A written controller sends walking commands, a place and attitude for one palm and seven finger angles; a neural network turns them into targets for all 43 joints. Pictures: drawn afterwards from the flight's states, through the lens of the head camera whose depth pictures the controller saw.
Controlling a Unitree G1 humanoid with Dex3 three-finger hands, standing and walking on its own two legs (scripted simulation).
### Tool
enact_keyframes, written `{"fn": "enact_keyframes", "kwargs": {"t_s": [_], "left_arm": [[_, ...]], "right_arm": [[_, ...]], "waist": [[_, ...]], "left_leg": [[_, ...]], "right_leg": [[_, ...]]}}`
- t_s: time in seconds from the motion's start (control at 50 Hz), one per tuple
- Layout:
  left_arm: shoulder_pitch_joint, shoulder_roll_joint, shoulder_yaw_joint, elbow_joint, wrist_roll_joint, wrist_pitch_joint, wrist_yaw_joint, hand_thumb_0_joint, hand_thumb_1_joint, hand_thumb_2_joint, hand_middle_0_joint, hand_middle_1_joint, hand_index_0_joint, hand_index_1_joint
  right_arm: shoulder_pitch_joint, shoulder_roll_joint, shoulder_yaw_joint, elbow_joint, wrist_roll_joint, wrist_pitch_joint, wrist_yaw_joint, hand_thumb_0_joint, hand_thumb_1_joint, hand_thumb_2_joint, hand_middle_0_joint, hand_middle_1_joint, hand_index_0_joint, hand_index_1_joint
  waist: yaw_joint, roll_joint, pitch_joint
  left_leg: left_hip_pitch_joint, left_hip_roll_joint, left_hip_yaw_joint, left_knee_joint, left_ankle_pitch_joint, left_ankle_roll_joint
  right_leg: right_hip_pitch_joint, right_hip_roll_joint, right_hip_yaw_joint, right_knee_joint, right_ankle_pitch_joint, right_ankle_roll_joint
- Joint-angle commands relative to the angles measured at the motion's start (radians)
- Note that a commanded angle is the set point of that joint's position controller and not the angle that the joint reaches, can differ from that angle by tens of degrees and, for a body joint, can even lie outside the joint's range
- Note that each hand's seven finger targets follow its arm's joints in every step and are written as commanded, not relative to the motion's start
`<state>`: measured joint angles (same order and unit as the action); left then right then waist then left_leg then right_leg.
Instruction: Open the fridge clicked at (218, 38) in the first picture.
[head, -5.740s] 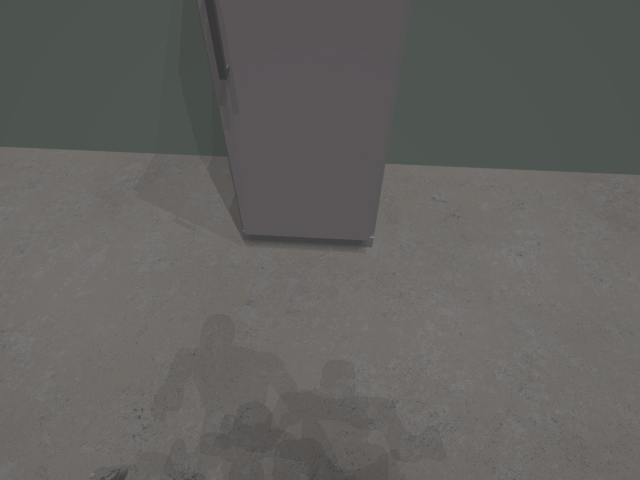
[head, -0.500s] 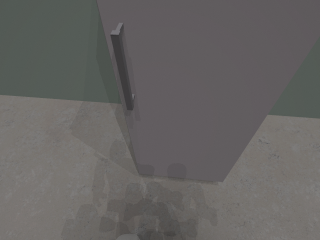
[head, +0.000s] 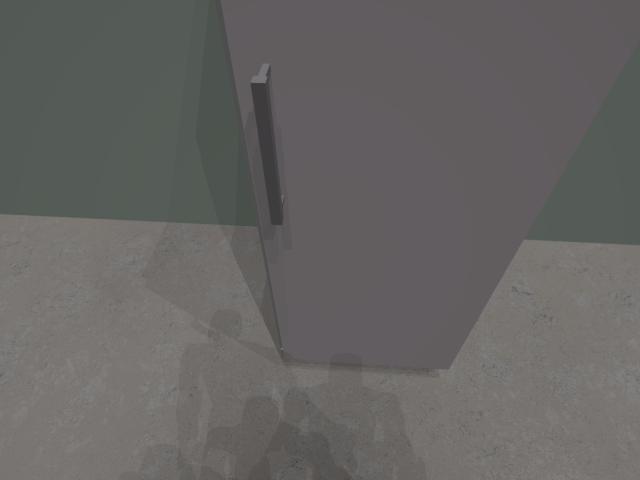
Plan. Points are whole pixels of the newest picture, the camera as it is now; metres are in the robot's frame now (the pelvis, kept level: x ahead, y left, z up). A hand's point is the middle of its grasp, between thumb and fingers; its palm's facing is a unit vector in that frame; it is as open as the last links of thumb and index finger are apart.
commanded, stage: come to a stop and stand still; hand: left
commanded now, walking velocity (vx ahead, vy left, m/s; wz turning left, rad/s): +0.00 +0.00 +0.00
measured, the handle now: (272, 153) +0.54 +0.11 +0.12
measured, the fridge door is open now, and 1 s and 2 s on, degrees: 0 0 0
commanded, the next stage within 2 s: look again from close up in 0.54 s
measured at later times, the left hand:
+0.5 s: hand out of the picture -0.02 +0.15 -0.18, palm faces +0.01 -0.98 -0.18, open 7.3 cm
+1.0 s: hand out of the picture +0.02 +0.18 -0.18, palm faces +0.01 -0.98 -0.22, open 7.3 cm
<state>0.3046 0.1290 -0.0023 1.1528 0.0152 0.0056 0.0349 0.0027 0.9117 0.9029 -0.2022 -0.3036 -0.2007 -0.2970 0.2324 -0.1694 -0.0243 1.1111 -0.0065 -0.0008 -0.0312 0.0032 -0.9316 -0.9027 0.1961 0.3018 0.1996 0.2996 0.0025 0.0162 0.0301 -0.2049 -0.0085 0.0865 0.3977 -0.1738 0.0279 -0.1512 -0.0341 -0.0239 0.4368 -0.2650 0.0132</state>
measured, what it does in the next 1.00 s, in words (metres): stands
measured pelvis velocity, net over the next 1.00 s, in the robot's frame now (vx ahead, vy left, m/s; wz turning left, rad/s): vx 0.00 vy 0.00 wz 0.00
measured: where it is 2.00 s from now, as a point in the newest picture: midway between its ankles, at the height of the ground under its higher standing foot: outside the picture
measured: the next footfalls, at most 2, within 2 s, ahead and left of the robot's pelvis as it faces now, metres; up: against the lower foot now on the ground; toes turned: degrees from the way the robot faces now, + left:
none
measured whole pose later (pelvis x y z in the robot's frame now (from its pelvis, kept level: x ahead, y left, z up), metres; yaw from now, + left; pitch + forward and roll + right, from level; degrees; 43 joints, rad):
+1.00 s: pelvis +0.00 +0.00 +0.00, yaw +0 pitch -1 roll +0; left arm 0.29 0.17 -0.01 1.07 0.02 -0.02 0.03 0.00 0.91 0.90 -0.20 -0.30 -0.20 -0.30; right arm 0.25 -0.18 0.00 1.08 -0.02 -0.03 -0.02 0.01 -0.91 -0.90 0.19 0.30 0.20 0.30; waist 0.00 0.00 0.01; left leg -0.24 0.00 0.09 0.47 -0.22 0.03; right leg -0.18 -0.03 -0.02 0.50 -0.30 0.01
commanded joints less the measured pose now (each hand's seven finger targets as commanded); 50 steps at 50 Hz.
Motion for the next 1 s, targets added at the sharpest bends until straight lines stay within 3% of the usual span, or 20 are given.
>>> {"fn": "enact_keyframes", "kwargs": {"t_s": [0.0, 0.12, 0.36, 0.38, 0.4, 0.42, 0.44, 0.46, 0.52, 0.54, 0.62, 0.64, 0.72, 0.98], "left_arm": [[0.028, 0.104, 0.013, -0.030, -0.005, -0.016, 0.005, 0.000, 0.900, 0.900, -0.200, -0.300, -0.200, -0.300], [0.049, 0.090, 0.015, -0.029, -0.007, -0.013, 0.006, 0.000, 0.900, 0.900, -0.200, -0.300, -0.200, -0.300], [0.072, 0.066, 0.016, -0.029, -0.007, -0.014, 0.008, 0.000, 0.900, 0.900, -0.200, -0.300, -0.200, -0.300], [0.123, 0.098, 0.003, -0.023, 0.014, -0.045, 0.041, 0.000, 0.900, 0.900, -0.200, -0.300, -0.200, -0.300], [0.060, 0.141, 0.012, -0.074, 0.003, -0.051, 0.032, 0.000, 0.900, 0.900, -0.200, -0.300, -0.200, -0.300], [0.030, 0.137, 0.013, -0.099, 0.003, -0.051, 0.025, 0.000, 0.900, 0.900, -0.200, -0.300, -0.200, -0.300], [0.028, 0.126, 0.016, -0.107, 0.003, -0.059, 0.020, 0.000, 0.900, 0.900, -0.200, -0.300, -0.200, -0.300], [0.036, 0.117, 0.014, -0.104, -0.001, -0.058, 0.018, 0.000, 0.900, 0.900, -0.200, -0.300, -0.200, -0.300], [0.062, 0.088, 0.007, -0.100, 0.000, -0.045, 0.012, 0.000, 0.900, 0.900, -0.200, -0.300, -0.200, -0.300], [0.062, 0.088, 0.007, -0.099, 0.003, -0.046, 0.010, 0.000, 0.900, 0.900, -0.200, -0.300, -0.200, -0.300], [0.063, 0.093, 0.007, -0.106, 0.001, -0.040, 0.009, 0.000, 0.900, 0.900, -0.200, -0.300, -0.200, -0.300], [0.061, 0.099, 0.009, -0.106, 0.003, -0.040, 0.008, 0.000, 0.900, 0.900, -0.200, -0.300, -0.200, -0.300], [0.059, 0.118, 0.013, -0.112, 0.002, -0.038, 0.008, 0.000, 0.900, 0.900, -0.200, -0.300, -0.200, -0.300], [0.040, 0.164, 0.017, -0.113, 0.001, -0.040, 0.001, 0.000, 0.900, 0.900, -0.200, -0.300, -0.200, -0.300]], "right_arm": [[0.076, -0.065, 0.000, 0.001, 0.001, -0.010, 0.005, 0.000, -0.900, -0.900, 0.200, 0.300, 0.200, 0.300], [0.109, -0.043, 0.004, 0.023, -0.003, -0.007, 0.002, 0.000, -0.900, -0.900, 0.200, 0.300, 0.200, 0.300], [0.160, -0.021, 0.003, 0.036, -0.004, -0.011, -0.004, 0.000, -0.900, -0.900, 0.200, 0.300, 0.200, 0.300], [0.039, -0.062, 0.014, -0.043, -0.004, -0.032, 0.011, 0.000, -0.900, -0.900, 0.200, 0.300, 0.200, 0.300], [0.117, -0.020, 0.010, -0.062, -0.007, -0.018, 0.018, 0.000, -0.900, -0.900, 0.200, 0.300, 0.200, 0.300], [0.154, -0.030, 0.008, -0.058, -0.014, -0.014, 0.022, 0.000, -0.900, -0.900, 0.200, 0.300, 0.200, 0.300], [0.181, -0.026, 0.011, -0.064, -0.020, -0.026, 0.024, 0.000, -0.900, -0.900, 0.200, 0.300, 0.200, 0.300], [0.176, -0.029, 0.013, -0.068, -0.016, -0.030, 0.021, 0.000, -0.900, -0.900, 0.200, 0.300, 0.200, 0.300], [0.146, -0.053, 0.011, -0.094, -0.012, -0.029, 0.014, 0.000, -0.900, -0.900, 0.200, 0.300, 0.200, 0.300], [0.143, -0.055, 0.011, -0.097, -0.013, -0.032, 0.013, 0.000, -0.900, -0.900, 0.200, 0.300, 0.200, 0.300], [0.126, -0.074, 0.010, -0.091, -0.010, -0.033, 0.012, 0.000, -0.900, -0.900, 0.200, 0.300, 0.200, 0.300], [0.128, -0.076, 0.010, -0.089, -0.011, -0.036, 0.011, 0.000, -0.900, -0.900, 0.200, 0.300, 0.200, 0.300], [0.105, -0.093, 0.009, -0.085, -0.009, -0.038, 0.011, 0.000, -0.900, -0.900, 0.200, 0.300, 0.200, 0.300], [0.046, -0.123, 0.007, -0.065, -0.006, -0.043, 0.009, 0.000, -0.900, -0.900, 0.200, 0.300, 0.200, 0.300]], "waist": [[-0.015, -0.079, 0.048], [-0.008, -0.023, 0.073], [-0.005, -0.023, 0.071], [0.037, -0.008, 0.100], [-0.040, 0.004, 0.026], [-0.050, 0.000, 0.012], [-0.049, 0.075, -0.053], [-0.041, 0.080, -0.042], [-0.017, -0.001, 0.033], [-0.016, 0.008, 0.033], [-0.011, -0.051, 0.065], [-0.010, -0.029, 0.055], [-0.005, -0.049, 0.046], [0.000, -0.020, -0.014]], "left_leg": [[0.053, 0.109, -0.107, -0.080, -0.004, -0.009], [0.010, 0.104, -0.112, -0.089, -0.064, -0.012], [-0.012, 0.111, -0.121, -0.084, -0.065, -0.009], [-0.087, 0.112, -0.090, 0.139, 0.039, -0.036], [-0.051, 0.081, -0.094, 0.115, -0.131, -0.030], [-0.046, 0.072, -0.093, 0.122, -0.136, -0.023], [-0.015, 0.076, -0.103, 0.109, -0.034, -0.015], [-0.030, 0.094, -0.123, 0.078, -0.025, -0.004], [-0.114, 0.107, -0.156, 0.014, -0.115, 0.016], [-0.112, 0.108, -0.158, 0.005, -0.094, 0.019], [-0.101, 0.109, -0.153, -0.021, -0.106, 0.019], [-0.092, 0.111, -0.155, -0.026, -0.071, 0.022], [-0.064, 0.112, -0.140, -0.028, -0.041, 0.020], [0.011, 0.115, -0.111, -0.005, 0.085, 0.014]], "right_leg": [[-0.110, -0.087, 0.097, -0.142, 0.002, -0.030], [-0.118, -0.080, 0.097, -0.150, -0.052, -0.035], [-0.110, -0.069, 0.085, -0.135, -0.026, -0.037], [-0.115, -0.110, 0.121, -0.115, 0.252, -0.047], [-0.152, -0.144, 0.152, -0.146, -0.101, -0.079], [-0.190, -0.113, 0.137, -0.117, -0.221, -0.088], [-0.159, -0.101, 0.098, -0.058, -0.098, -0.092], [-0.146, -0.073, 0.082, -0.028, -0.082, -0.084], [-0.136, -0.044, 0.070, -0.010, -0.094, -0.071], [-0.128, -0.045, 0.063, -0.001, -0.064, -0.069], [-0.137, -0.046, 0.070, -0.008, -0.044, -0.059], [-0.125, -0.047, 0.063, -0.002, -0.018, -0.058], [-0.113, -0.054, 0.068, -0.014, 0.010, -0.052], [-0.071, -0.072, 0.085, -0.039, 0.127, -0.050]]}}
